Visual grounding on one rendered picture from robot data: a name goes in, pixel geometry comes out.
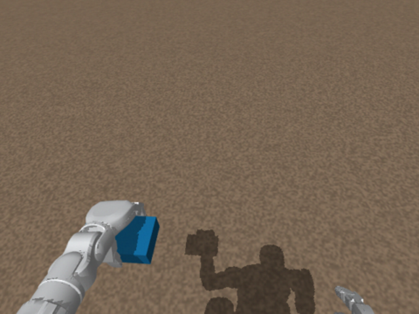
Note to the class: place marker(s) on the left robot arm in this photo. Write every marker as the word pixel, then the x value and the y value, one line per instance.
pixel 73 273

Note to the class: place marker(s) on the right robot hand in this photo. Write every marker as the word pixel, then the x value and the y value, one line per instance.
pixel 353 301

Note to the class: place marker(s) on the small box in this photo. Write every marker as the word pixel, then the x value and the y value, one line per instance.
pixel 136 243

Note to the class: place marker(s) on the left robot hand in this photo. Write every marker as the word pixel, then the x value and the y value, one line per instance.
pixel 116 214

